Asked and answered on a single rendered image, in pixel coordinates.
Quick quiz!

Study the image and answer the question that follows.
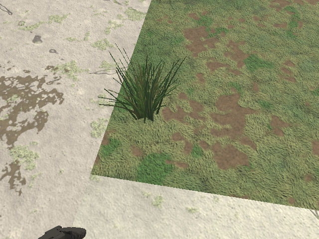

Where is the robot left hand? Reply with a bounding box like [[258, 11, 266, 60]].
[[38, 225, 87, 239]]

